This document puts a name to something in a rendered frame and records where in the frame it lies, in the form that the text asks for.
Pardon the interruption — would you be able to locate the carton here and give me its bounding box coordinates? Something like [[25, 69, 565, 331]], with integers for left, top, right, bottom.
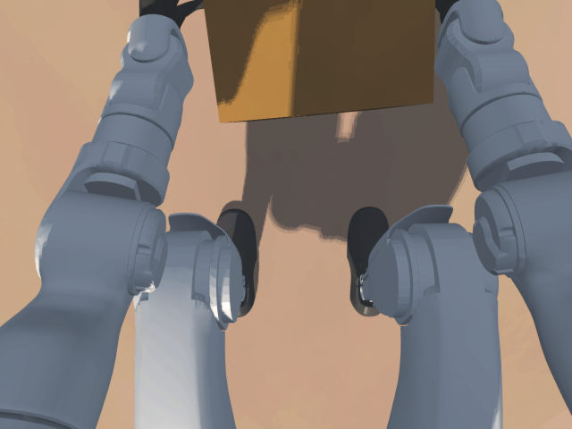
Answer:
[[203, 0, 435, 123]]

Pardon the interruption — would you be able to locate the right robot hand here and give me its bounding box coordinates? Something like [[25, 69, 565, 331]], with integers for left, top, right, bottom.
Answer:
[[435, 0, 459, 24]]

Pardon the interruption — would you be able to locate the robot right thigh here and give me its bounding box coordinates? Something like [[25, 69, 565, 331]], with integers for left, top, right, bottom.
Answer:
[[378, 223, 503, 429]]

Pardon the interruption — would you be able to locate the robot right foot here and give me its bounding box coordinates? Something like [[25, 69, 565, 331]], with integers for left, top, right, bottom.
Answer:
[[347, 206, 389, 316]]

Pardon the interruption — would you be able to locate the robot right forearm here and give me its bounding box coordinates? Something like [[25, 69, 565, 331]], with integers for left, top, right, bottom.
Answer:
[[434, 0, 572, 192]]

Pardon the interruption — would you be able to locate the left robot hand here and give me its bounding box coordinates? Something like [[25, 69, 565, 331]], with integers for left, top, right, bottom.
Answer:
[[139, 0, 204, 30]]

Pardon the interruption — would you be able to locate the robot left upper arm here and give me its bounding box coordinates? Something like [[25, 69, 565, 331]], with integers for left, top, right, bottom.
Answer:
[[0, 190, 168, 429]]

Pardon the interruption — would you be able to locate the robot left forearm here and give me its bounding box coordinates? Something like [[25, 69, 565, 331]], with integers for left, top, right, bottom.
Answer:
[[35, 14, 194, 279]]

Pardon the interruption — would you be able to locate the robot right upper arm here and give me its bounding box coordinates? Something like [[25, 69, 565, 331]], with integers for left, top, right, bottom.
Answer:
[[473, 171, 572, 416]]

